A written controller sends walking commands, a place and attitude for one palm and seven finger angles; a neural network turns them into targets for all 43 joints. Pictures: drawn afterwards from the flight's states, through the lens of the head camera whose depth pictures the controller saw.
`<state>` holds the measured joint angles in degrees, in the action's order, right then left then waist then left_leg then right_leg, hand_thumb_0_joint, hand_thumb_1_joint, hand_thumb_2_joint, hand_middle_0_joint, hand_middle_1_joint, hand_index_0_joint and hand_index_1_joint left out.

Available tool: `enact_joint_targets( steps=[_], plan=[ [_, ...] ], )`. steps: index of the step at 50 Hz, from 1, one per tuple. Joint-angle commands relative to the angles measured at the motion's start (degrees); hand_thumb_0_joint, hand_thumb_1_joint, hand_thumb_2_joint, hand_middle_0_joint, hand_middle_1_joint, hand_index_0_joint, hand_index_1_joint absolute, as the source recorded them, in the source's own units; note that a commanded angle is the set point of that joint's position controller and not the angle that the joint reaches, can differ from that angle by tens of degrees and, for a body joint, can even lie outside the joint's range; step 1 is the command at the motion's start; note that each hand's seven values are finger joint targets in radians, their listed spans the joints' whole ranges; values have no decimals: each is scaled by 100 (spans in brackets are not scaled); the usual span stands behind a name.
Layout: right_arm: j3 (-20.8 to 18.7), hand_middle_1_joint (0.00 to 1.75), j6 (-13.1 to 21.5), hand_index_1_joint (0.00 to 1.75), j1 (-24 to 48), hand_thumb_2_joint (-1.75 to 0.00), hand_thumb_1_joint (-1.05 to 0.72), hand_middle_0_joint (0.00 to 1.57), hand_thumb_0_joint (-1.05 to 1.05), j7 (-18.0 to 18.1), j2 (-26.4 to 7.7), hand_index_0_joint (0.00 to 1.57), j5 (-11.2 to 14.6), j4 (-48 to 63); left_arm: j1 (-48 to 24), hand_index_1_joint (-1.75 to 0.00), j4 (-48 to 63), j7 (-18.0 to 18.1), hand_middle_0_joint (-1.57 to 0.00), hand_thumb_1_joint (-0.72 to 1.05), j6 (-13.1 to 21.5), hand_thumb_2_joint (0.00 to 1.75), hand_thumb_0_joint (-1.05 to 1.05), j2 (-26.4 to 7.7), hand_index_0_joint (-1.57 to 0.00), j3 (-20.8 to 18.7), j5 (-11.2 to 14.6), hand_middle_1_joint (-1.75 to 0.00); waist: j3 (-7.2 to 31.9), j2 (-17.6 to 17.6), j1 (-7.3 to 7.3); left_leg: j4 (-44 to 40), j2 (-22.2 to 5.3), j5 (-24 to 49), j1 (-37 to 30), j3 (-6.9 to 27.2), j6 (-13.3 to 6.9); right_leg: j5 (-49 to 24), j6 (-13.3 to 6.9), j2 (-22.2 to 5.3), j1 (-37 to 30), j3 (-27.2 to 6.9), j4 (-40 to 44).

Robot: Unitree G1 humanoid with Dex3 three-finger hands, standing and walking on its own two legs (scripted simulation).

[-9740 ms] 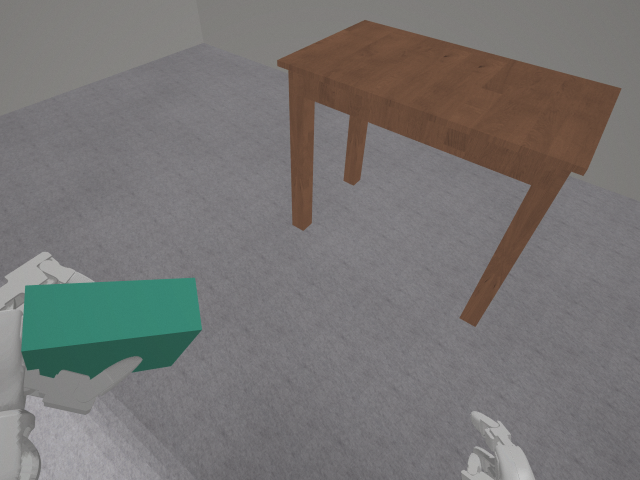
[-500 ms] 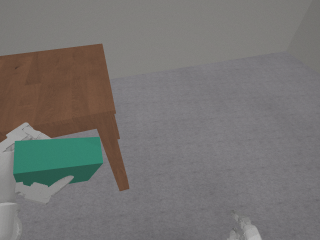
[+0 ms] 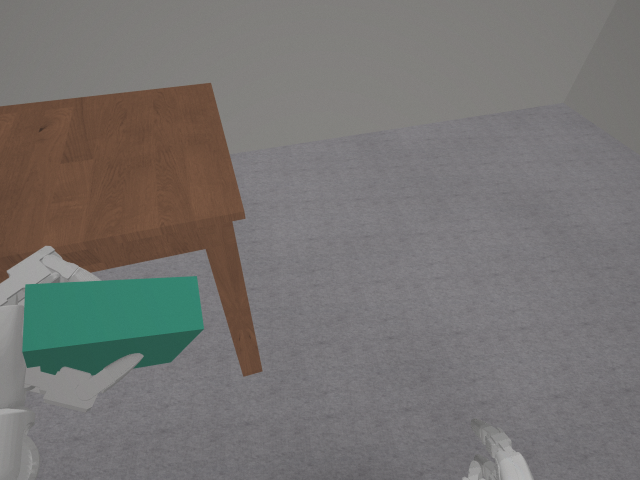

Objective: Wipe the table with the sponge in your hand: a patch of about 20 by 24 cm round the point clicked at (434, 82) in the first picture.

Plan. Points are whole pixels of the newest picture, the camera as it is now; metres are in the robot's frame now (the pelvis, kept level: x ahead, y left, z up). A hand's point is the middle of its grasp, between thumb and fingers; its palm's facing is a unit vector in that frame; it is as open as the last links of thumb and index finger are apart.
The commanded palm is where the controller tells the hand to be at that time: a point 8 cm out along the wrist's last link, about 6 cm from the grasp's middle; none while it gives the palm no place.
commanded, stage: come to a stop and stand still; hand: left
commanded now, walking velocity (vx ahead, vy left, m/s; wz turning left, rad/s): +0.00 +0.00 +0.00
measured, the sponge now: (138, 328) +0.23 +0.20 +0.14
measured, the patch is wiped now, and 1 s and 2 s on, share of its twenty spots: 0.00 0.00 0.00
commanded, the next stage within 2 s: look again from close up in 0.22 s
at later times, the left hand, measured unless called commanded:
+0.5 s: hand (33, 262) +0.26 +0.29 +0.19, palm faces +0.49 -0.80 -0.34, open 9.4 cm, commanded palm +0.18 +0.29 +0.18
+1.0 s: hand (83, 230) +0.33 +0.29 +0.16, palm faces +0.36 -0.87 -0.35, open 9.4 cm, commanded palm +0.27 +0.33 +0.18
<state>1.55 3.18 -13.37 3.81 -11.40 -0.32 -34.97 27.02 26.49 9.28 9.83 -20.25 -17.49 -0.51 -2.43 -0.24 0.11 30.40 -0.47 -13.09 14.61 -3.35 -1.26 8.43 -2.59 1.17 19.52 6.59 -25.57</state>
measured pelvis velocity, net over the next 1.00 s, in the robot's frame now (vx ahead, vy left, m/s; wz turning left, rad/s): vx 0.10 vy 0.05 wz -0.02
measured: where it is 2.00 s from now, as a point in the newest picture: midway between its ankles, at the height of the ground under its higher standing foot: outside the picture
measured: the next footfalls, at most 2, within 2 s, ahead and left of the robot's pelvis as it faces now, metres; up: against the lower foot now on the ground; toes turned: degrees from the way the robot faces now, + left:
left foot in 1.30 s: +0.24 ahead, +0.27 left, +0.00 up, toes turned -7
right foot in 1.48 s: +0.18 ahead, +0.04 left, +0.00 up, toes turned -9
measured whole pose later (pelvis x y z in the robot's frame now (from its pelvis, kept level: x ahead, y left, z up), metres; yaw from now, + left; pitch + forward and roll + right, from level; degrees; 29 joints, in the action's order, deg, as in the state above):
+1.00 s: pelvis +0.10 +0.05 +0.00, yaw -1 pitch +0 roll -2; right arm 1.3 6.9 -10.3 0.2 -12.4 -0.2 -30.9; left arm 21.7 24.6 5.2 14.7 -20.5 -19.7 1.3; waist -1.0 -1.6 0.8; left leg 31.8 3.1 -23.0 9.5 -3.9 -4.8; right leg 14.6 -0.1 0.5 17.5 1.3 -31.7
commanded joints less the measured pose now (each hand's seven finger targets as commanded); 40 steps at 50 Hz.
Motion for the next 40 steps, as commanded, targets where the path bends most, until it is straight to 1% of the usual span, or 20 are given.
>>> enact_joint_targets(
  steps=[1, 6, 9, 15, 16, 17, 18, 19, 21, 23, 25, 26, 27, 28, 29, 32, 33, 35, 38, 40],
  plan=[
    [-239, 30, 287, 30, 518, -90, -90, 20, 0, 31, -674, 20, 4, 920, -268, -160, 1229, 118, -120, 10, 430, 130, 0, -926, -120, -754, 78, -160, 464, 570, 35, -1305, -716, -1813, 1196, 811, -144, 1580, 201, -566, -1164, -992, 352],
    [-262, 30, 296, 30, 521, -90, -90, 20, 0, 47, -691, 20, 22, 887, -450, -160, 1037, 79, -120, 10, 415, 130, 0, -816, -120, -648, 83, -160, 445, 474, 12, -1363, -836, -1740, 1266, 857, -143, 1171, 250, -456, -1266, -841, 103],
    [-252, 30, 322, 30, 563, -90, -90, 20, 0, 46, -684, 20, 25, 882, -640, -160, 1075, 54, -120, 10, 407, 130, 0, -804, -120, -576, 58, -160, 332, 461, 14, -1354, -822, -1869, 1310, 815, -135, 1264, 259, -468, -1181, -869, 115],
    [-253, 30, 405, 30, 547, -90, -90, 20, 0, 22, -679, 20, 12, 845, -761, -160, 1315, 83, -120, 10, 474, 130, 0, -911, -120, -627, 30, -160, 465, 365, 34, -1009, -608, -1427, 977, 684, -81, 1210, 154, -639, -1023, -1122, 360],
    [-325, 30, 771, 30, -392, -90, -90, 20, 0, -23, -667, 20, -209, 614, -6937, -160, 2570, 17, -120, 10, 1017, 130, 0, -5697, -120, -3998, -813, -160, -204, -768, 47, 149, -283, -653, 1004, 196, -48, 869, 610, -651, 21, -1552, 870],
    [-139, 30, 726, 30, 82, -90, -90, 20, 0, -20, -89, 20, -44, 354, -3667, -160, -805, -287, -120, 10, 778, 130, 0, -2254, -120, -1766, -121, -160, 1330, -831, 55, 482, 101, -726, 102, 374, -97, 1263, 34, -1240, -391, -1414, 761],
    [-186, 30, 700, 30, 417, -90, -90, 20, 0, -80, -288, 20, 89, 742, -2649, -160, -318, -247, -120, 10, 669, 130, 0, -1886, -120, -1699, 163, -160, 1214, -143, 268, 149, 163, -765, -409, 178, -17, 1579, -81, -933, -341, -1766, 901],
    [-176, 30, 766, 30, 537, -90, -90, 20, 0, -71, -331, 20, 73, 886, -2546, -160, -725, -334, -120, 10, 671, 130, 0, -1252, -120, -1015, 194, -160, 850, 335, 198, -154, 152, -1188, -396, -6, 23, 2422, -77, -929, -37, -1901, 1140],
    [-291, 30, 812, 30, 208, -90, -90, 20, 0, -170, -605, 20, 57, 897, -1626, -160, -172, -397, -120, 10, 913, 130, 0, -1113, -120, -825, 334, -160, 538, 743, 331, -380, 167, -1663, 53, 24, -53, 2802, 153, -910, -283, -1915, 1182],
    [-235, 30, 850, 30, 369, -90, -90, 20, 0, -348, -575, 20, 143, 1005, -1166, -160, 227, -493, -120, 10, 918, 130, 0, -459, -120, -195, 330, -160, 434, 840, 296, -1028, -67, -1737, 505, 330, -117, 2194, 242, -570, -859, -1502, 602],
    [-206, 30, 902, 30, 441, -90, -90, 20, 0, -409, -624, 20, 226, 1115, -1145, -160, 627, -418, -120, 10, 911, 130, 0, -728, -120, -387, 268, -160, 398, 457, 315, -1681, -496, -1575, 1348, 815, -201, 997, 271, -208, -1839, -867, -408],
    [-227, 30, 916, 30, 438, -90, -90, 20, 0, -410, -652, 20, 236, 1130, -1114, -160, 577, -382, -120, 10, 883, 130, 0, -873, -120, -578, 250, -160, 445, 6, 342, -1662, -598, -1222, 1423, 845, -197, 651, 289, -178, -2012, -763, -542],
    [-267, 30, 921, 30, 430, -90, -90, 20, 0, -389, -684, 20, 222, 1158, -923, -160, 454, -351, -120, 10, 856, 130, 0, -1057, -120, -832, 249, -160, 565, -410, 355, -1547, -620, -957, 1280, 792, -186, 564, 295, -209, -2018, -769, -439],
    [-266, 30, 892, 30, 450, -90, -90, 20, 0, -369, -706, 20, 219, 1186, -861, -160, 387, -310, -120, 10, 818, 130, 0, -1404, -120, -1213, 263, -160, 577, -254, 362, -1585, -575, -1095, 1154, 705, -155, 761, 285, -236, -1859, -871, -332],
    [-241, 30, 877, 30, 518, -90, -90, 20, 0, -340, -656, 20, 192, 1248, -913, -160, 456, -324, -120, 10, 825, 130, 0, -1310, -120, -1217, 271, -160, 499, -245, 318, -1660, -587, -1368, 1352, 818, -188, 887, 272, -307, -1885, -855, -289],
    [-229, 30, 917, 30, 518, -90, -90, 20, 0, -294, -646, 20, 129, 1256, -1426, -160, 836, -330, -120, 10, 923, 130, 0, -1420, -120, -1385, 244, -160, 263, 324, 269, -1763, -553, -1664, 1533, 899, -230, 774, 205, -314, -1899, -996, -258],
    [-221, 30, 940, 30, 538, -90, -90, 20, 0, -289, -646, 20, 107, 1262, -1759, -160, 1165, -329, -120, 10, 966, 130, 0, -1542, -120, -1429, 228, -160, 263, 656, 244, -1714, -504, -1517, 1343, 831, -195, 613, 179, -289, -1802, -1026, -229],
    [-221, 30, 1020, 30, 478, -90, -90, 20, 0, -289, -643, 20, 58, 1249, -1715, -160, 1128, -337, -120, 10, 1032, 130, 0, -1309, -120, -1171, 208, -160, 493, 702, 233, -1342, -343, -1255, 1121, 705, -189, 475, 95, -417, -1861, -1150, -71],
    [-260, 30, 1110, 30, 433, -90, -90, 20, 0, -341, -673, 20, 1, 1206, -1655, -160, 1259, -372, -120, 10, 1020, 130, 0, -929, -120, -704, 246, -160, 757, 351, 149, -462, -14, -449, 249, 370, -70, 591, -121, -720, -1302, -1781, 475],
    [-288, 30, 1076, 30, 331, -90, -90, 20, 0, -364, -728, 20, -12, 1137, -1529, -160, 1158, -349, -120, 10, 968, 130, 0, -790, -120, -536, 219, -160, 866, 128, 88, -195, 16, -265, 127, 379, -23, 566, -267, -896, -1267, -1973, 500]
  ],
)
